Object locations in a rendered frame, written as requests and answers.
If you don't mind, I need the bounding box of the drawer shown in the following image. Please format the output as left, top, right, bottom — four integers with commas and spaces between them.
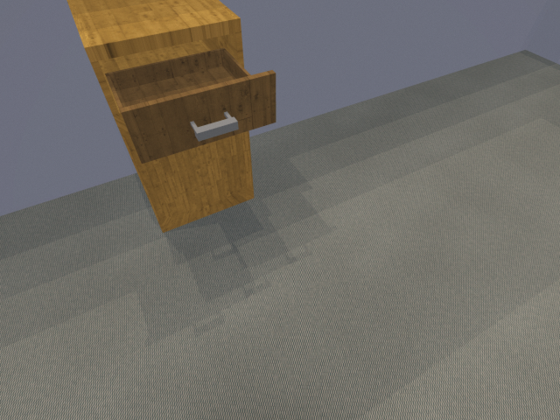
105, 48, 276, 164

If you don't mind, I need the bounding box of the cabinet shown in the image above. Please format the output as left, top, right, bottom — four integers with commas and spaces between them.
67, 0, 254, 233

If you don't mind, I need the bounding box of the handle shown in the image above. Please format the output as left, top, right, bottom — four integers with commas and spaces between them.
190, 112, 239, 141

